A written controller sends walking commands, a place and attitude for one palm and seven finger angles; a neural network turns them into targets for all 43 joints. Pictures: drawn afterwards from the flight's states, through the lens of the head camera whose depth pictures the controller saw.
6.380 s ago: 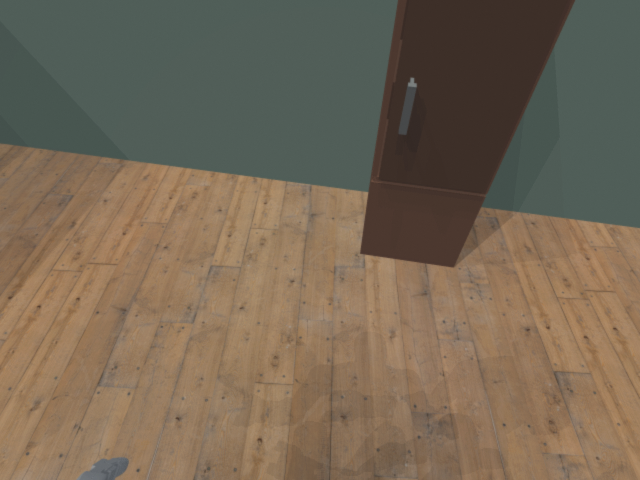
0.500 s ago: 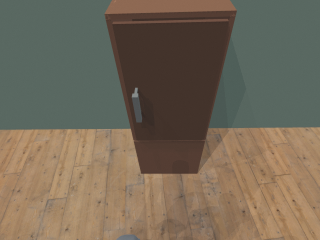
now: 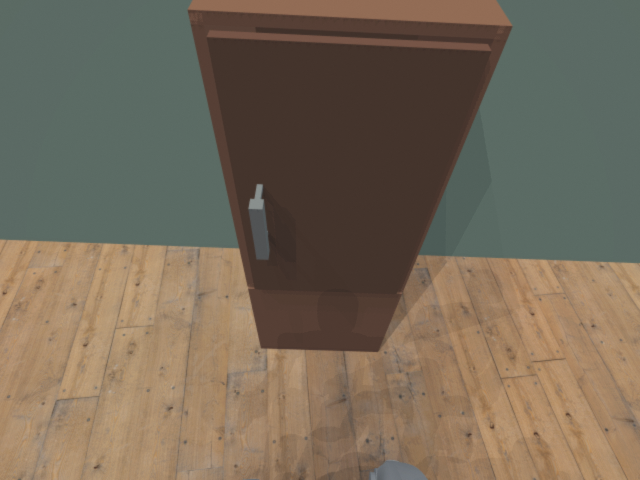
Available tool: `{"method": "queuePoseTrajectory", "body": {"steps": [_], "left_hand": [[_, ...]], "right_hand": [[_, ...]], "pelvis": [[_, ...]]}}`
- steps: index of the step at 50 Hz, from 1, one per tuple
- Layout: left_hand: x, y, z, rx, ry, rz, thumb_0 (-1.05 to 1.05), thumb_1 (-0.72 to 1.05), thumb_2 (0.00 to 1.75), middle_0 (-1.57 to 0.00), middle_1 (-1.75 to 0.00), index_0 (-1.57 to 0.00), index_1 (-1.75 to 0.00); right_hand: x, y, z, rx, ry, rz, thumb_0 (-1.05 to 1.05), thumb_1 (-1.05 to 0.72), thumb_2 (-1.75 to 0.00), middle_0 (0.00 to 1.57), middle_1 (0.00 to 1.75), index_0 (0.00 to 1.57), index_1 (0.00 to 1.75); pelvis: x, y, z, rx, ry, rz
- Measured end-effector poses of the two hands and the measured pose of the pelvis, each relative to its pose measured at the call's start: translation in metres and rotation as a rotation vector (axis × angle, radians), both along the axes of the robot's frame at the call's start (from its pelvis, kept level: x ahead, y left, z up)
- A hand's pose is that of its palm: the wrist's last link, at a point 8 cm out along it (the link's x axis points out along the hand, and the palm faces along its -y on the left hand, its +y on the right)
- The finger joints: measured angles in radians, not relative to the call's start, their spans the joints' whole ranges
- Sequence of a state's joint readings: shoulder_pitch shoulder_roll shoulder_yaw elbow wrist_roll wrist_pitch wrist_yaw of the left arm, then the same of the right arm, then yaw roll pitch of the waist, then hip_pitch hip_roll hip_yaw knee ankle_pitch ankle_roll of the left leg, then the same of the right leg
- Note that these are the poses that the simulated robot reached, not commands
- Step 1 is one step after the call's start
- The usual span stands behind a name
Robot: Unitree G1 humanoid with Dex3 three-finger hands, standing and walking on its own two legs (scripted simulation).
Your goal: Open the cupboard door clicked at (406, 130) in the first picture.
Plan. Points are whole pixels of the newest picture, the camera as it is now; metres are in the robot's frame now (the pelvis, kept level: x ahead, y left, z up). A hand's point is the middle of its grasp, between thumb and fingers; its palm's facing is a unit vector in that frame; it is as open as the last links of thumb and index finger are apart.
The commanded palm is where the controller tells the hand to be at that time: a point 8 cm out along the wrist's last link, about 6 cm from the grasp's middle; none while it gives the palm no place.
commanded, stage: come to a stop and stand still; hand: left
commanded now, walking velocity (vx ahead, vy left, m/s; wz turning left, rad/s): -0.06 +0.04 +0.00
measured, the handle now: (261, 222) +0.52 +0.15 -0.06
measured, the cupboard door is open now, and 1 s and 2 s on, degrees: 0 0 0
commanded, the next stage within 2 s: look again from close up in 1.04 s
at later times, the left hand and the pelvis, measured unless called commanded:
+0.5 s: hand out of the picture +0.00 +0.15 -0.15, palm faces +0.09 -0.96 -0.27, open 7.4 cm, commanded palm none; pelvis -0.02 -0.04 +0.01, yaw +1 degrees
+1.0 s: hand out of the picture -0.01 +0.20 -0.17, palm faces +0.04 -0.98 -0.22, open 7.3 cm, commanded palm none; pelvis -0.03 +0.03 +0.00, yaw +1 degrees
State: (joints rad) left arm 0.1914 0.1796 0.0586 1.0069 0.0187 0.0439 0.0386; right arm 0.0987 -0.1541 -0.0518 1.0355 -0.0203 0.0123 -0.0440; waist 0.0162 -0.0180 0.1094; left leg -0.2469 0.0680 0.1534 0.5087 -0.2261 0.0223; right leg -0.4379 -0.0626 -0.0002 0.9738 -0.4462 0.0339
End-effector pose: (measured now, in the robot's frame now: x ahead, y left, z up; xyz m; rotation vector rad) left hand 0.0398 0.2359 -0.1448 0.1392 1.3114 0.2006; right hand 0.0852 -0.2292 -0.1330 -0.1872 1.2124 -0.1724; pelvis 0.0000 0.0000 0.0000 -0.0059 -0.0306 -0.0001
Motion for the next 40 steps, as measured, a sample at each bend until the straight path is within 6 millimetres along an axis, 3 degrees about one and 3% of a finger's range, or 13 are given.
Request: {"method": "queuePoseTrajectory", "body": {"steps": [4, 7, 13, 19, 25, 32, 36, 40], "left_hand": [[0.026, -0.006, 0.011, 0.053, -0.088, -0.023, 0.0, 0.91, 0.9, -0.19, -0.3, -0.2, -0.3], [0.029, -0.018, 0.012, 0.098, -0.13, -0.049, 0.0, 0.91, 0.9, -0.19, -0.3, -0.2, -0.3], [0.005, -0.045, 0.027, 0.096, -0.082, -0.053, 0.0, 0.91, 0.9, -0.19, -0.3, -0.2, -0.3], [-0.019, -0.051, 0.034, 0.081, -0.051, -0.008, 0.0, 0.9, 0.9, -0.2, -0.3, -0.21, -0.3], [-0.05, -0.038, 0.026, 0.056, -0.002, 0.025, 0.0, 0.9, 0.9, -0.2, -0.3, -0.21, -0.3], [-0.085, -0.001, -0.005, -0.003, 0.082, 0.053, 0.0, 0.9, 0.9, -0.2, -0.3, -0.2, -0.3], [-0.087, 0.012, -0.006, -0.021, 0.109, 0.041, 0.0, 0.91, 0.9, -0.2, -0.3, -0.2, -0.3], [-0.079, 0.017, -0.003, -0.031, 0.096, 0.026, 0.0, 0.91, 0.9, -0.19, -0.3, -0.2, -0.3]], "right_hand": [[-0.006, -0.026, -0.009, 0.021, 0.003, -0.012, 0.0, -0.92, -0.9, 0.2, 0.3, 0.2, 0.3], [-0.009, -0.048, -0.026, 0.05, -0.008, -0.029, 0.0, -0.91, -0.9, 0.2, 0.3, 0.2, 0.3], [-0.032, -0.07, -0.03, 0.073, 0.048, -0.046, 0.0, -0.91, -0.9, 0.19, 0.3, 0.2, 0.3], [-0.064, -0.075, -0.018, 0.065, 0.142, -0.019, 0.01, -0.91, -0.9, 0.19, 0.3, 0.2, 0.3], [-0.076, -0.063, -0.01, 0.038, 0.177, 0.006, 0.01, -0.91, -0.9, 0.19, 0.3, 0.2, 0.3], [-0.073, -0.02, -0.004, -0.005, 0.086, 0.015, 0.01, -0.91, -0.9, 0.19, 0.3, 0.2, 0.3], [-0.078, 0.009, 0.006, 0.0, 0.077, 0.006, 0.01, -0.91, -0.9, 0.19, 0.3, 0.2, 0.3], [-0.085, 0.02, 0.005, 0.0, 0.099, -0.002, 0.01, -0.93, -0.9, 0.2, 0.3, 0.2, 0.3]], "pelvis": [[-0.003, -0.021, -0.004, 0.007, -0.008, -0.004], [-0.002, -0.039, -0.016, 0.035, -0.009, -0.013], [-0.007, -0.051, -0.007, 0.04, 0.0, -0.004], [-0.013, -0.053, 0.005, 0.056, 0.025, 0.015], [-0.021, -0.04, 0.007, 0.049, 0.034, 0.027], [-0.032, -0.004, -0.005, 0.007, 0.026, 0.02], [-0.03, 0.008, 0.002, 0.0, 0.022, 0.012], [-0.028, 0.018, 0.005, 0.006, 0.027, 0.008]]}}
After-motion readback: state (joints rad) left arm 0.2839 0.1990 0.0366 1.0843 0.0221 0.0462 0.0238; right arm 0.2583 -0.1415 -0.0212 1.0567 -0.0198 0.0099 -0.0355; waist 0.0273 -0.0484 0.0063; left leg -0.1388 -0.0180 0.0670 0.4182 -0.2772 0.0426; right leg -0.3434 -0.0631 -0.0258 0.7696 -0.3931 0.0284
